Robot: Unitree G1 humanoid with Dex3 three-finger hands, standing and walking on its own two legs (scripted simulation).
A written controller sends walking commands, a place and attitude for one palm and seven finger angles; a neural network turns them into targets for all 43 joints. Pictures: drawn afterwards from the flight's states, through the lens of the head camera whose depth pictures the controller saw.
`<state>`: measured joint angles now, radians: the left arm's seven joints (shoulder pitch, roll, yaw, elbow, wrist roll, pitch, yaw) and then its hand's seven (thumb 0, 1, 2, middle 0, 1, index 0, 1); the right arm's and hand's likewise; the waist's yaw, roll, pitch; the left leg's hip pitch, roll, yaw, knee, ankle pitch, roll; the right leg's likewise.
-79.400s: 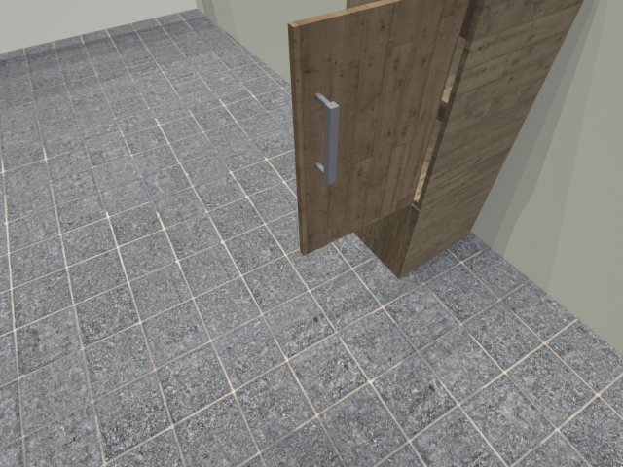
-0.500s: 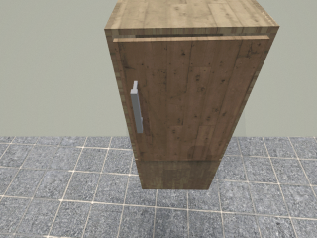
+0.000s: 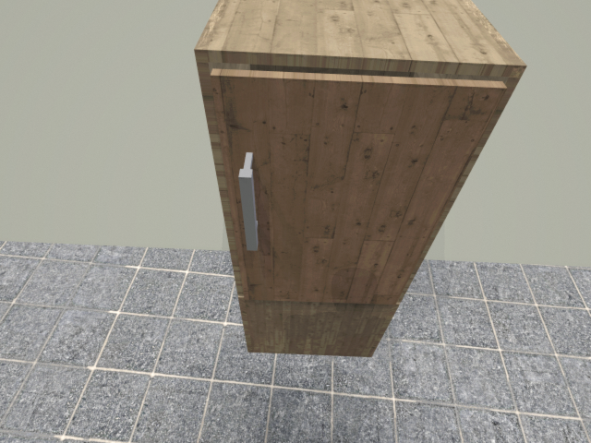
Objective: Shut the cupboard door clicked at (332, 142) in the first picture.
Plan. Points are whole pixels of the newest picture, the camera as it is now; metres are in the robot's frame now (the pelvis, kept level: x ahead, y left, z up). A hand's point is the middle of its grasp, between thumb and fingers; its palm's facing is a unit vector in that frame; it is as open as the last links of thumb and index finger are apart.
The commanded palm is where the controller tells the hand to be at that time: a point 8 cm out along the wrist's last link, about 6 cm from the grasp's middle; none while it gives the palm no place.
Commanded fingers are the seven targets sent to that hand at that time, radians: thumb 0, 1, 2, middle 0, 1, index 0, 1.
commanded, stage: shuffle to correct the standing spot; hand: left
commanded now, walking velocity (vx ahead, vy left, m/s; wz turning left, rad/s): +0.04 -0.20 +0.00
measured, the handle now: (250, 205) +0.47 +0.11 +0.04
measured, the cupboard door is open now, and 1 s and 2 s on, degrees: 1 1 1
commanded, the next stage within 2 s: come to a stop and stand still in 0.40 s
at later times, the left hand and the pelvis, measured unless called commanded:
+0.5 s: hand out of the picture -0.01 +0.09 -0.20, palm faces +0.06 -0.99 -0.10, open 7.4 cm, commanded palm none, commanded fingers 0.00 0.90 0.90 -0.20 -0.30 -0.20 -0.30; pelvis +0.03 -0.06 -0.01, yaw +0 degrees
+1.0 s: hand out of the picture +0.09 +0.06 -0.17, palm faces +0.08 -0.97 -0.23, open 7.3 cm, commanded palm none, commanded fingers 0.00 0.90 0.90 -0.20 -0.30 -0.20 -0.30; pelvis +0.03 -0.12 -0.01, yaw +3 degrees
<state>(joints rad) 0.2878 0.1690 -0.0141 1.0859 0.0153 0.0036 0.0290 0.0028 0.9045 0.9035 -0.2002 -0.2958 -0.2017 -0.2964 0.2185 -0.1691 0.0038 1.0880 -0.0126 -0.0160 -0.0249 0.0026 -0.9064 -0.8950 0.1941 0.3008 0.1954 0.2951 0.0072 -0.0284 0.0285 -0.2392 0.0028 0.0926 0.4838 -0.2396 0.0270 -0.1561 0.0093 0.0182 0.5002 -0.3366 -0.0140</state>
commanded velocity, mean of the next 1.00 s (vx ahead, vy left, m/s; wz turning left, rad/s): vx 0.01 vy -0.02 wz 0.02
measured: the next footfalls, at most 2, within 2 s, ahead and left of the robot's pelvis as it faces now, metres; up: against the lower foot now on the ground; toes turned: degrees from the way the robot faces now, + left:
left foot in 0.48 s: +0.07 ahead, +0.03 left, +0.00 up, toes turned +7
right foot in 0.78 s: +0.10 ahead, -0.27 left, +0.00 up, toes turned -2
